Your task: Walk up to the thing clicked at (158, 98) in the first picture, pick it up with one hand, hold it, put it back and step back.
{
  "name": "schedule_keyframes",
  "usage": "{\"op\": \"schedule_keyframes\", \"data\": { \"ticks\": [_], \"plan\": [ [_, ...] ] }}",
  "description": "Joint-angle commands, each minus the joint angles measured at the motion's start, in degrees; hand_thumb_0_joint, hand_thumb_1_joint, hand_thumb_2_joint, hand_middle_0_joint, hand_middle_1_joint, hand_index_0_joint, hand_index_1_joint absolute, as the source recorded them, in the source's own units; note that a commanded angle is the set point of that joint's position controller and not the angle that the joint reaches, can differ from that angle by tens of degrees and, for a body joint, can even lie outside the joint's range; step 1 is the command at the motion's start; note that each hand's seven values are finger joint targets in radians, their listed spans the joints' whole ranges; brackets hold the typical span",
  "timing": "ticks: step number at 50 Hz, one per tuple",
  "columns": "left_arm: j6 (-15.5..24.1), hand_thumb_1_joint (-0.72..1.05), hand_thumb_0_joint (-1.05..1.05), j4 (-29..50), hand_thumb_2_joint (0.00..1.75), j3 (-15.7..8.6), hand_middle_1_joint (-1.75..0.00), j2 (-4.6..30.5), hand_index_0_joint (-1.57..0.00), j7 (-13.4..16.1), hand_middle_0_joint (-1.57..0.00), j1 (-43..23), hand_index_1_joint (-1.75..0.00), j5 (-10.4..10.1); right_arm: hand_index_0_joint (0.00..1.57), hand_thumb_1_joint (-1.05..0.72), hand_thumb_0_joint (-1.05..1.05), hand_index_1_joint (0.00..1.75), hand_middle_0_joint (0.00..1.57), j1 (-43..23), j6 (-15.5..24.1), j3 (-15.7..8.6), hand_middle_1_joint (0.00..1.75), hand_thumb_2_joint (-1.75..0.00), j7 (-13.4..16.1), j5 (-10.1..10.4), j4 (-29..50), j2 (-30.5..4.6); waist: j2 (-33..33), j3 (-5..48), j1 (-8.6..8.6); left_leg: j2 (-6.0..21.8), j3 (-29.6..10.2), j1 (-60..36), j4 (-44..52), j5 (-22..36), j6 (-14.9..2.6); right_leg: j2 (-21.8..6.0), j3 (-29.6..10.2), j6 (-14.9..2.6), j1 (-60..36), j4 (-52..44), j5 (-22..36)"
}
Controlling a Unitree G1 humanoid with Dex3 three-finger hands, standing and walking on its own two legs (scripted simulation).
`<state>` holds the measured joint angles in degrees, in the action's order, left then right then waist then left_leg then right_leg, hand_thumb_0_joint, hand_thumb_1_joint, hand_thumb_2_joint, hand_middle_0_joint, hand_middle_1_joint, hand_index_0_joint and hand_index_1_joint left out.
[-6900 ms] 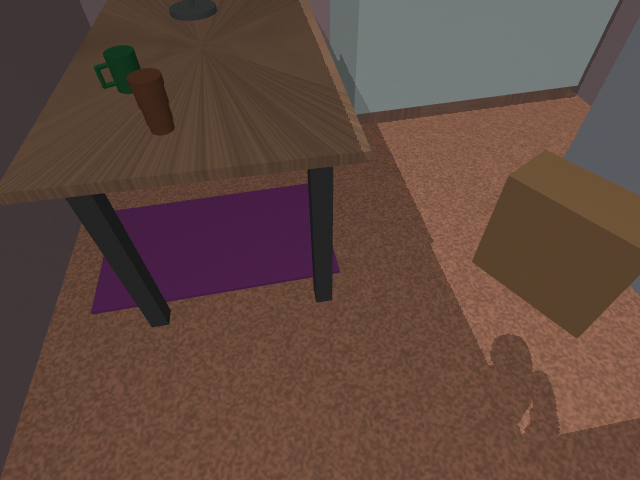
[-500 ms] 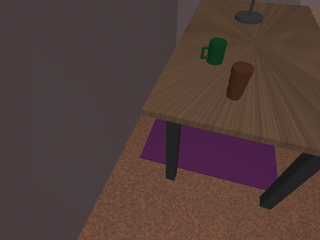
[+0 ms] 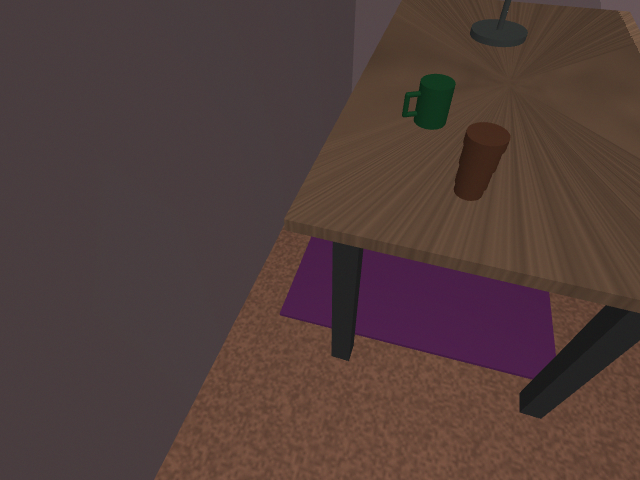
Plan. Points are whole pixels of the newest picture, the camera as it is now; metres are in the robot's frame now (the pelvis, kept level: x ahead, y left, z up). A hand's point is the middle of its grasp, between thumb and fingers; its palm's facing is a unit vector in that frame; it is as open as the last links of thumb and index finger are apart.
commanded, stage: stand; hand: right
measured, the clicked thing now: (477, 164) +0.65 -0.26 +0.01
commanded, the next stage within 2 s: walk up in 0.30 s
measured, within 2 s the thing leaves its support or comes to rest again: neither
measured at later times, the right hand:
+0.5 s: hand out of the picture +0.10 -0.25 -0.15, palm faces -0.01 +0.93 -0.37, open 7.4 cm
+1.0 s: hand out of the picture +0.14 -0.15 -0.19, palm faces +0.20 +0.93 -0.31, open 7.4 cm
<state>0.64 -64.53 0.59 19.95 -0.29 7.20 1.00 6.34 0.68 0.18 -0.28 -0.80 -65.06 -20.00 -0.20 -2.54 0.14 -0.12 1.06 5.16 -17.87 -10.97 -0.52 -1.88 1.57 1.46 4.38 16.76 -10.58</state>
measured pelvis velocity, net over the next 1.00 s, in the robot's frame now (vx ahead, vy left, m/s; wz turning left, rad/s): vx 0.17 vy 0.11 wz -0.19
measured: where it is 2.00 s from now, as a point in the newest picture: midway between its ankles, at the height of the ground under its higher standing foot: outside the picture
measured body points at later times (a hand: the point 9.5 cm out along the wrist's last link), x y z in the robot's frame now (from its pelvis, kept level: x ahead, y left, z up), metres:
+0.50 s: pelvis +0.02 +0.04 -0.01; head +0.04 +0.03 +0.44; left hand +0.05 +0.36 -0.13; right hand +0.10 -0.30 -0.13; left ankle +0.04 +0.17 -0.72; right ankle -0.02 -0.13 -0.75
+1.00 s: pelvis +0.17 +0.11 -0.03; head +0.19 +0.08 +0.42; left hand +0.33 +0.42 -0.12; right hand +0.13 -0.20 -0.16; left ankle +0.13 +0.23 -0.75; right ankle +0.23 -0.01 -0.75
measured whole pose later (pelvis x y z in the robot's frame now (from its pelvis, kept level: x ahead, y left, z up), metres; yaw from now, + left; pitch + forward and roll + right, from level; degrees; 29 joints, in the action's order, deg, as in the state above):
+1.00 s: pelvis +0.17 +0.11 -0.03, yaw -11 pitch -3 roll +0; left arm 3.6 -51.2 -2.8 23.2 -1.4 13.8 1.9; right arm 19.3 0.5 -3.9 -2.3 -0.9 -50.1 -23.0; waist -4.1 -6.4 2.9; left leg 3.2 7.2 7.6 -38.6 -26.4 -1.1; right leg 0.6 1.6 -1.5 19.8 34.5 -10.5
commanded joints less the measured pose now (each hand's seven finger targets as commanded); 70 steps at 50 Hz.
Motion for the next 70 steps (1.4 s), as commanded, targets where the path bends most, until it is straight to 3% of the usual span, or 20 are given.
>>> {"op": "schedule_keyframes", "data": {
  "ticks": [1, 14, 16, 18, 19, 26, 29, 31, 33, 37, 43, 47, 49, 50, 52, 59, 62, 64, 65, 70],
  "plan": [
    [1.01, 0.90, 0.00, 3.23, 0.90, -2.66, -0.30, 12.20, -0.20, 1.04, -0.20, -1.85, -0.30, -0.37, 0.20, -0.90, 0.00, 0.30, 0.20, -1.63, 1.16, -2.14, 0.30, -0.90, 0.85, 0.30, 3.46, -12.18, 0.36, 3.42, -0.13, 7.87, -5.89, -0.04, 2.74, 11.74, -0.75, -6.63, -4.94, -2.21, -0.64, -1.64, 10.36],
    [1.04, 0.90, 0.00, 3.67, 0.90, -2.63, -0.30, 11.92, -0.20, 0.93, -0.20, -1.60, -0.30, -0.26, 0.20, -0.90, 0.00, 0.30, 0.20, -2.14, 1.26, -2.32, 0.30, -0.90, 0.86, 0.26, 3.95, -12.66, -0.32, 4.47, -0.35, 8.16, -5.79, -1.14, 2.33, 12.54, -1.09, -6.63, -4.93, -2.42, -0.32, -1.35, 10.50],
    [2.43, 0.90, 0.00, 4.11, 0.90, -6.81, -0.30, 20.23, -0.20, 1.47, -0.20, 11.08, -0.30, 0.04, 0.20, -0.90, 0.00, 0.30, 0.20, -3.80, -0.02, -6.71, 0.30, -0.90, -1.21, -2.51, 10.52, -16.30, -0.48, 2.65, -3.01, 2.84, 0.51, 9.67, -10.92, -19.04, -2.58, -9.77, -12.80, -7.98, -2.73, -0.04, -15.63],
    [2.92, 0.90, 0.00, 5.13, 0.90, -9.17, -0.30, 23.93, -0.20, 1.99, -0.20, 11.87, -0.30, 1.08, 0.20, -0.90, 0.00, 0.30, 0.20, -4.39, -1.11, -6.58, 0.30, -0.90, -2.43, -3.19, 12.89, -14.24, 6.15, -4.47, -4.78, 2.65, -4.48, 26.83, -29.72, -20.74, -0.95, -21.05, -31.43, -15.33, -2.25, -8.79, -34.15],
    [3.41, 0.90, 0.00, 7.07, 0.90, -9.17, -0.30, 22.79, -0.20, 2.17, -0.20, 8.49, -0.30, 0.82, 0.20, -0.90, 0.00, 0.30, 0.20, -3.43, -1.37, -7.01, 0.30, -0.90, -3.08, -3.17, 13.24, -14.68, 4.86, -6.72, -3.11, 5.05, -6.86, 29.75, -33.05, -16.75, -0.42, -21.78, -31.47, -15.94, -0.50, -8.91, -33.58],
    [4.29, 0.90, 0.00, 13.35, 0.90, -8.79, -0.30, 21.04, -0.20, 1.80, -0.20, 6.33, -0.30, 1.00, 0.20, -0.90, 0.00, 0.30, 0.20, 0.41, -0.71, -8.75, 0.30, -0.90, -5.17, -2.42, 17.82, -14.12, 9.63, -2.94, -0.33, 6.17, -4.83, 16.92, -22.92, -14.32, 0.94, -13.83, -15.69, -12.39, 6.49, -0.12, -7.74],
    [3.27, 0.90, 0.00, 15.38, 0.90, -7.74, -0.30, 17.95, -0.20, 1.34, -0.20, 1.90, -0.30, 1.08, 0.20, -0.90, 0.00, 0.30, 0.20, 14.15, -0.49, -11.01, 0.30, -0.90, -4.76, -2.39, 14.08, -15.13, 2.94, 1.30, 7.41, 1.05, 3.24, -7.36, -12.23, -2.14, 1.62, -4.51, -4.12, -6.81, 22.54, 16.26, -9.18],
    [2.89, 0.90, 0.00, 16.35, 0.90, -5.19, -0.30, 10.50, -0.20, 1.81, -0.20, 7.88, -0.30, 0.66, 0.20, -0.90, 0.00, 0.30, 0.20, 20.35, -0.10, -12.49, 0.30, -0.90, -3.57, -3.26, 14.57, -22.44, -21.56, 4.23, 9.80, 16.41, -24.69, -11.76, 1.90, -24.37, -4.97, 7.48, -1.06, -4.36, 37.63, 47.10, -26.36],
    [2.66, 0.90, 0.00, 15.16, 0.90, -6.10, -0.30, 17.01, -0.20, 2.16, -0.20, 10.35, -0.30, 0.19, 0.20, -0.90, 0.00, 0.30, 0.20, 8.69, -0.21, -12.51, 0.30, -0.90, -3.45, -1.40, 18.58, -26.55, -15.66, -0.69, 4.04, 25.22, -39.30, 6.58, 11.94, -44.62, -14.60, 0.98, -6.41, -5.09, 31.18, 53.65, -22.74],
    [2.94, 0.90, 0.00, 10.99, 0.90, -7.08, -0.30, 17.41, -0.20, 0.08, -0.20, 15.73, -0.30, -1.04, 0.20, -0.90, 0.00, 0.30, 0.20, 7.03, 1.44, -9.31, 0.30, -0.90, -2.37, -0.62, 19.85, -18.14, -7.97, -4.57, 0.19, 15.89, -16.58, 7.75, 4.06, -21.16, -10.00, -2.14, -5.90, -3.86, 27.45, 43.16, -10.87],
    [3.24, 0.90, 0.00, 15.91, 0.90, -6.49, -0.30, 14.54, -0.20, -1.78, -0.20, 9.07, -0.30, 0.13, 0.20, -0.90, 0.00, 0.30, 0.20, 10.26, 3.00, -8.90, 0.30, -0.90, -2.07, -0.56, 20.55, -18.58, -6.48, -5.49, 1.17, 18.47, -10.05, 7.53, 2.98, -5.39, -13.01, -1.77, -2.75, -2.64, 19.82, 24.66, -9.14],
    [3.72, 0.90, 0.00, 15.28, 0.90, -6.16, -0.30, 12.32, -0.20, -0.30, -0.20, 11.99, -0.30, 0.69, 0.20, -0.90, 0.00, 0.30, 0.20, 9.48, 1.81, -7.14, 0.30, -0.90, -1.25, 0.20, 21.81, -15.04, -2.19, 0.06, -1.09, 13.21, -0.67, 8.22, -13.02, 19.78, -8.09, 3.25, 1.88, -3.86, 5.46, 13.21, 3.92],
    [4.04, 0.90, 0.00, 15.40, 0.90, -7.85, -0.30, 17.83, -0.20, 0.89, -0.20, 15.52, -0.30, 0.75, 0.20, -0.90, 0.00, 0.30, 0.20, 11.88, 1.69, -5.56, 0.30, -0.90, -0.79, 1.34, 22.33, -11.10, 11.01, 5.75, -3.46, 5.81, 4.09, 15.27, -31.24, 9.46, -2.55, -4.29, -12.93, -8.28, -5.69, 7.42, 12.30],
    [4.16, 0.90, 0.00, 16.98, 0.90, -7.91, -0.30, 19.89, -0.20, 1.35, -0.20, 14.69, -0.30, 0.24, 0.20, -0.90, 0.00, 0.30, 0.20, 13.69, 0.80, -4.59, 0.30, -0.90, -0.56, 0.99, 22.28, -9.12, 15.53, 5.83, -2.51, -0.83, 3.00, 22.96, -39.05, -19.20, -0.16, -17.15, -33.10, -14.19, -6.44, 3.02, 11.79],
    [3.29, 0.90, 0.00, 18.16, 0.90, -7.73, -0.30, 20.68, -0.20, 1.54, -0.20, 11.20, -0.30, -0.42, 0.20, -0.90, 0.00, 0.30, 0.20, 13.25, -0.43, -6.48, 0.30, -0.90, 0.67, -0.04, 20.45, -14.95, 9.95, 1.80, -1.99, 2.82, -3.68, 21.32, -41.43, -29.45, -0.53, -19.57, -35.73, -20.59, 3.54, 3.88, 3.43],
    [1.83, 0.90, 0.00, 19.90, 0.90, -5.64, -0.30, 16.46, -0.20, 1.85, -0.20, 5.22, -0.30, -0.25, 0.20, -0.90, 0.00, 0.30, 0.20, 13.51, 0.72, -5.50, 0.30, -0.90, 1.07, 0.71, 17.15, -12.26, 10.28, 5.85, 0.15, 2.27, 0.47, 11.07, -23.06, -13.83, 0.84, -8.70, -12.97, -13.80, 7.94, 15.48, 33.05],
    [-0.09, 0.90, 0.00, 22.11, 0.90, -5.16, -0.30, 15.10, -0.20, 1.39, -0.20, -0.07, -0.30, -1.19, 0.20, -0.90, 0.00, 0.30, 0.20, 15.66, 1.51, -6.96, 0.30, -0.90, 1.76, 0.04, 15.36, -14.47, 5.15, 5.44, 3.37, 2.72, -0.51, 3.12, -10.73, 6.17, -0.39, -3.93, -9.91, -7.85, 16.77, 24.35, 17.38],
    [-1.57, 0.90, 0.00, 21.92, 0.90, -4.78, -0.30, 12.25, -0.20, 1.46, -0.20, 1.36, -0.30, -1.12, 0.20, -0.90, 0.00, 0.30, 0.20, 10.63, 1.99, -8.16, 0.30, -0.90, 2.25, -0.30, 17.24, -21.41, -9.67, 2.97, 1.35, 22.89, -24.98, 6.35, -1.69, 10.67, -9.12, 6.59, -6.53, -2.88, 24.48, 37.06, -19.15],
    [-2.51, 0.90, 0.00, 20.80, 0.90, -6.06, -0.30, 15.99, -0.20, 1.91, -0.20, 1.65, -0.30, -0.52, 0.20, -0.90, 0.00, 0.30, 0.20, 8.21, 2.07, -8.89, 0.30, -0.90, 2.17, 0.13, 17.62, -23.59, -9.98, 1.91, 2.08, 27.78, -27.95, 11.37, -2.21, 9.80, -15.66, 4.46, -9.99, -2.50, 21.29, 45.90, -25.12],
    [-2.30, 0.90, 0.00, 19.14, 0.90, -6.69, -0.30, 14.09, -0.20, 0.45, -0.20, 2.82, -0.30, -1.07, 0.20, -0.90, 0.00, 0.30, 0.20, 7.98, 2.87, -7.75, 0.30, -0.90, 2.87, -0.29, 17.54, -19.36, -9.91, 0.66, 0.19, 16.90, -10.66, 2.51, -11.57, 31.00, -10.33, 4.07, -9.80, -3.32, 27.14, 46.31, -18.39]
  ]
}}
